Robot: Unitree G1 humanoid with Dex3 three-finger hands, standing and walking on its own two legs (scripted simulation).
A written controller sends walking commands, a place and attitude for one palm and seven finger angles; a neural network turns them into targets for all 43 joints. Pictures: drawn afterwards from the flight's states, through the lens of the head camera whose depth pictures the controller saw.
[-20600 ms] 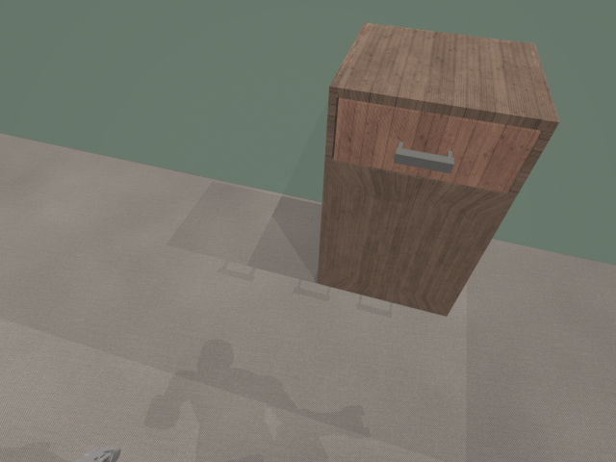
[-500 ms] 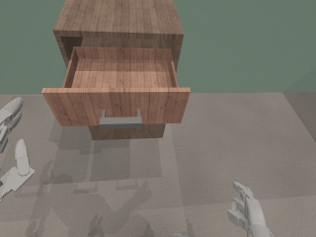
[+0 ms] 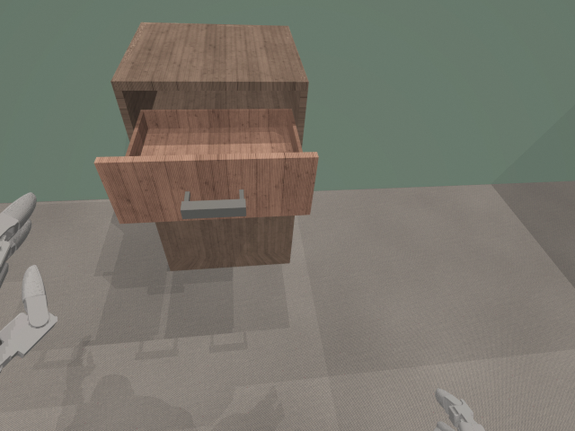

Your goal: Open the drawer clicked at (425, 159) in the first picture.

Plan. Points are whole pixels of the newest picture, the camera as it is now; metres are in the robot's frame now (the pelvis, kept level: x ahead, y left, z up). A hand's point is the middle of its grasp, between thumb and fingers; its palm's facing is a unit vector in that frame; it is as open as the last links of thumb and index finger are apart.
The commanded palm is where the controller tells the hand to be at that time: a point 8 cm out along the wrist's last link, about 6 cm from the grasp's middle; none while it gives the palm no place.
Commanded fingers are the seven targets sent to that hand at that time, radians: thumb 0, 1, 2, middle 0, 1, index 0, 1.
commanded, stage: stop stepping back and stand still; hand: left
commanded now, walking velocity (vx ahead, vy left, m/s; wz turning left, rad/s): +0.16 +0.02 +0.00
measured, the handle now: (214, 201) +0.59 +0.15 -0.06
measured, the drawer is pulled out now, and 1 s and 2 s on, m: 0.30 0.30 0.30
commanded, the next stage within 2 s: let the arm hang, fingers relaxed in 0.36 s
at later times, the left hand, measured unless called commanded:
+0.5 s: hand (59, 345) +0.18 +0.23 +0.14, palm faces +0.32 -0.80 -0.51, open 7.4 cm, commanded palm none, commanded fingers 0.00 0.90 0.90 -0.20 -0.30 -0.20 -0.30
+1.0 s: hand out of the picture -0.07 +0.18 -0.17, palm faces +0.05 -0.98 -0.21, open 7.2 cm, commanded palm none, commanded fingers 0.00 0.90 0.90 -0.20 -0.30 -0.20 -0.30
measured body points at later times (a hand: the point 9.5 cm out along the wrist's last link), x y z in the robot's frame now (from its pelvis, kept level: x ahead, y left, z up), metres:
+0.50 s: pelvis -0.01 -0.02 +0.00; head -0.01 -0.01 +0.45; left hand +0.16 +0.27 +0.17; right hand +0.15 -0.25 -0.09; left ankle +0.02 +0.11 -0.73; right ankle +0.03 -0.09 -0.73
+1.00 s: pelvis -0.01 +0.00 +0.01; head +0.02 +0.00 +0.46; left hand -0.07 +0.23 -0.15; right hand -0.04 -0.24 -0.14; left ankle +0.02 +0.11 -0.73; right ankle +0.03 -0.09 -0.73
